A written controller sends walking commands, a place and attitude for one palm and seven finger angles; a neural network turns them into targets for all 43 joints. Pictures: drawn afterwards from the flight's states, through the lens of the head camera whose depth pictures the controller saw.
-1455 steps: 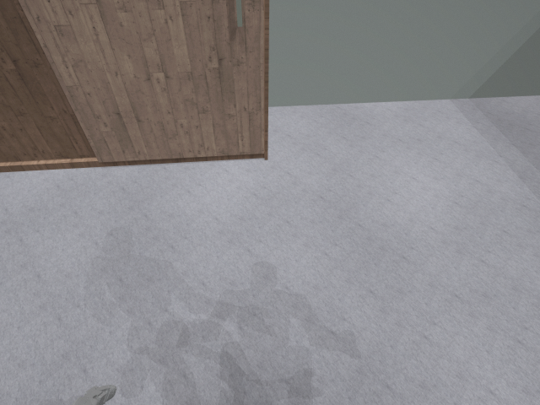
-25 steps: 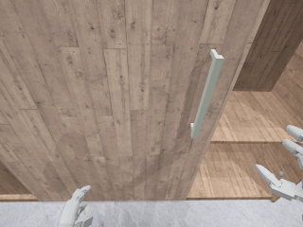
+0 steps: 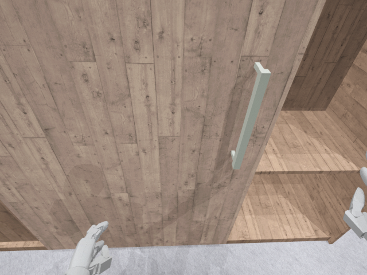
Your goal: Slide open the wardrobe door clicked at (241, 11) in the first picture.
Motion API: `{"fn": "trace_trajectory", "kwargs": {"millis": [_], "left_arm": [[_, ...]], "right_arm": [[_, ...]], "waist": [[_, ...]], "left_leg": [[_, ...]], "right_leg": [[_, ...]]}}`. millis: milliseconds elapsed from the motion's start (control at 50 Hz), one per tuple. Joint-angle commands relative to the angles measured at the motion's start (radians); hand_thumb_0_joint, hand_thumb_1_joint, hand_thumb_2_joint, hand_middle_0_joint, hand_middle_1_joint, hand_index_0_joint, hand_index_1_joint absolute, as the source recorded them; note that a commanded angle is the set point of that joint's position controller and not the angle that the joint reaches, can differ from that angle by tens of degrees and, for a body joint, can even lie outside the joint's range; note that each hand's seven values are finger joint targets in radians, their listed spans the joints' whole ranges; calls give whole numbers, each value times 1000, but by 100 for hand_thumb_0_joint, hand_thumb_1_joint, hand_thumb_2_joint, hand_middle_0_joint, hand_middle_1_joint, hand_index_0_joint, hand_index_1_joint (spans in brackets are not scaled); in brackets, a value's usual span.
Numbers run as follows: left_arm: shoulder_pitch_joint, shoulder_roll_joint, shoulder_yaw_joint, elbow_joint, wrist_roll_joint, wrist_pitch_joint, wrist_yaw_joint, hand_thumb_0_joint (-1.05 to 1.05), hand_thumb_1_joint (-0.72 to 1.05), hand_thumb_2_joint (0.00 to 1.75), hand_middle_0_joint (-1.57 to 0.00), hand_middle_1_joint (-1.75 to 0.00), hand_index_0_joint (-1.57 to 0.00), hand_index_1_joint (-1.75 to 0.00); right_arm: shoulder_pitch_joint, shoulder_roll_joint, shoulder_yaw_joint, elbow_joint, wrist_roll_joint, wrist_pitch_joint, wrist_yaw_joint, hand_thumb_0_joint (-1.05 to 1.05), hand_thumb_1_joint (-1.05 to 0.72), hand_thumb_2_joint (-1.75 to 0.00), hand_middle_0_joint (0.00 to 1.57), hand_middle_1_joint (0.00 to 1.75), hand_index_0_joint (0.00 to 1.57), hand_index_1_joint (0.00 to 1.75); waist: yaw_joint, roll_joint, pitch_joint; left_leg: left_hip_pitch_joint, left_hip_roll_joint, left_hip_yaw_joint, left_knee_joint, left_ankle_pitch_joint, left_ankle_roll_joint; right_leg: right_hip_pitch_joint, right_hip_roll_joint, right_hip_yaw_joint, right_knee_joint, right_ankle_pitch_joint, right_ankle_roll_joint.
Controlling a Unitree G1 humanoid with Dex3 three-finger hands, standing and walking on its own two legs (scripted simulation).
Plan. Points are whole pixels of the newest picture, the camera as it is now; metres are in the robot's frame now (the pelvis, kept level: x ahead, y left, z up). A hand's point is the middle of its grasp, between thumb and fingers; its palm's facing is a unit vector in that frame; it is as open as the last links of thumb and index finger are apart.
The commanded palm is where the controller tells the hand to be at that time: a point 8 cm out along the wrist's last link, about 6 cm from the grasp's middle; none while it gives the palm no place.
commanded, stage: draw the hand back to the body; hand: right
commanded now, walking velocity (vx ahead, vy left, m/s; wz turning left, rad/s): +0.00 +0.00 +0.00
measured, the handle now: (245, 122) +0.45 -0.17 +0.13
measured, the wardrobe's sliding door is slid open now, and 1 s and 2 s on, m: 0.60 0.60 0.60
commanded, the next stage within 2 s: step back with the hand held close in 0.08 s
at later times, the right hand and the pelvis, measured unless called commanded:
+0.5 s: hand (348, 212) +0.18 -0.27 +0.15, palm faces +0.34 +0.83 -0.43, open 7.4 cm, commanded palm +0.13 -0.32 +0.17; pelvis -0.02 -0.02 +0.00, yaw +2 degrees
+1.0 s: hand out of the picture +0.08 -0.31 +0.16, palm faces +0.46 +0.80 -0.40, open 7.4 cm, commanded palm +0.03 -0.34 +0.17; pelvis -0.10 -0.04 -0.02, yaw -1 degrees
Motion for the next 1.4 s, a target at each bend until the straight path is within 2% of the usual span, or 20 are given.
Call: {"fn": "trace_trajectory", "kwargs": {"millis": [0,160,180,200,260,440,540,680,740,900,1020,1080,1140,1220,1240,1260,1280,1300,1340,1380], "left_arm": [[-153,108,40,-164,-3,-61,12,0,90,90,-20,-30,-20,-30],[-156,112,44,-161,-5,-47,8,0,90,90,-20,-30,-20,-30],[-161,117,45,-155,-8,-46,12,0,90,90,-20,-30,-20,-30],[-184,139,43,-193,-14,-25,9,0,90,90,-20,-30,-20,-30],[-152,116,44,-191,-7,10,5,0,90,90,-20,-30,-20,-30],[-125,125,66,-267,-17,53,13,0,90,90,-20,-30,-20,-30],[-113,134,73,-282,-19,47,18,0,90,90,-20,-30,-20,-30],[-100,158,81,-275,-19,-4,18,0,90,90,-20,-30,-20,-30],[-84,154,85,-261,-22,-17,16,0,90,90,-20,-30,-20,-30],[-69,119,80,-225,-7,-47,15,0,90,90,-20,-30,-20,-30],[-63,127,77,-198,-3,-52,27,0,90,90,-20,-30,-20,-30],[-99,150,85,-219,0,-61,32,0,90,90,-20,-30,-20,-30],[-76,116,102,-223,3,-61,8,0,90,90,-20,-30,-20,-30],[-69,104,103,-211,1,-66,-15,0,90,90,-20,-30,-20,-30],[-58,111,103,-204,0,-60,-13,0,90,90,-20,-30,-20,-30],[-42,110,103,-190,-5,-50,-11,0,90,90,-20,-30,-20,-30],[-37,114,110,-174,-1,-48,-12,0,90,90,-20,-30,-20,-30],[-65,110,105,-167,-6,-46,-6,0,90,90,-20,-30,-20,-30],[-45,104,90,-159,-12,-37,5,0,90,90,-20,-30,-20,-30],[-83,97,63,-151,-7,-39,29,0,90,90,-20,-30,-20,-30]], "right_arm": [[-104,-213,-140,-241,1,-74,-23,0,-90,-90,20,30,20,30],[-92,-187,-128,-176,9,-73,-11,0,-90,-90,20,30,20,30],[-163,-206,-134,-159,6,-71,-13,0,-90,-90,20,30,20,30],[-300,-343,-257,-249,-16,-113,-25,0,-90,-90,20,30,20,30],[-122,-209,-148,-155,-24,-112,-14,0,-90,-90,20,30,20,30],[26,-272,-225,-322,-15,-138,-31,0,-90,-90,20,30,20,30],[71,-278,-261,-314,-12,-158,-37,0,-90,-90,20,30,20,30],[26,-240,-249,-285,-44,-187,-35,0,-90,-90,20,30,20,30],[17,-232,-241,-263,-53,-191,-36,0,-90,-90,20,30,20,30],[-50,-254,-215,-365,-41,-219,-49,0,-90,-90,20,30,20,30],[-98,-252,-201,-299,-49,-230,-66,0,-90,-90,20,30,20,30],[-93,-279,-253,-296,-65,-244,-59,0,-90,-90,20,30,20,30],[-32,-289,-267,-331,-46,-249,-47,0,-90,-90,20,30,20,30],[72,-274,-245,-362,-9,-241,-48,0,-90,-90,20,30,20,30],[82,-291,-257,-352,-9,-241,-49,0,-90,-90,20,30,20,30],[66,-299,-246,-342,-18,-239,-50,0,-90,-90,20,30,20,30],[27,-322,-254,-358,-22,-238,-59,0,-90,-90,20,30,20,30],[-62,-289,-198,-350,-30,-219,-57,0,-90,-90,20,30,20,30],[-111,-247,-184,-282,-45,-178,-47,0,-90,-90,20,30,20,30],[-275,-252,-144,-257,-43,-153,-48,0,-90,-90,20,30,20,30]], "waist": [[5,-40,-53],[8,26,-8],[16,22,6],[43,17,53],[48,65,-3],[50,-2,-196],[51,-63,-166],[57,-150,-107],[60,-96,-86],[81,48,-128],[94,-42,-56],[66,-272,-88],[49,-129,-201],[58,-162,-240],[63,-108,-222],[77,57,-185],[77,216,-160],[75,312,-68],[107,271,-4],[125,76,65]], "left_leg": [[-172,25,-33,-96,154,2],[-190,18,-30,-120,71,-4],[-203,19,-34,-132,66,-6],[-323,67,-130,-188,65,-27],[-314,105,-126,-145,190,-33],[-223,60,-73,29,274,-35],[-186,27,-62,97,163,-29],[-47,-21,-42,272,35,-37],[-54,-23,-46,266,-36,-28],[-426,89,-211,-30,-187,47],[-511,33,-138,-3,-251,14],[-127,-111,-25,410,-128,-23],[-153,-91,-15,440,-208,1],[-199,-49,14,126,-211,23],[-250,2,-36,-5,-202,38],[-433,120,-168,-132,-254,88],[-661,316,-417,-266,-402,159],[-707,395,-468,-257,-496,229],[-689,319,-322,-150,-487,174],[-671,190,-160,-7,-467,75]], "right_leg": [[145,-14,46,-49,84,-4],[132,-18,48,-78,19,-4],[133,-18,44,-81,10,-7],[66,-31,58,-16,-54,-29],[56,-31,56,42,35,-28],[42,-76,81,11,252,-33],[-95,-112,129,-62,76,-44],[-411,-198,257,-244,-479,-92],[-467,-200,255,-231,-552,-88],[-92,-56,137,48,-270,-6],[-103,-82,210,-20,-364,-4],[-483,-241,418,-378,-689,-67],[-325,-230,290,-291,-433,-55],[-145,-191,169,-202,-300,31],[-105,-133,100,-72,-290,57],[-21,-26,0,210,-240,86],[28,36,51,535,-210,81],[-100,23,148,748,-256,70],[-175,-57,189,700,-264,35],[-86,-39,108,291,-252,23]]}}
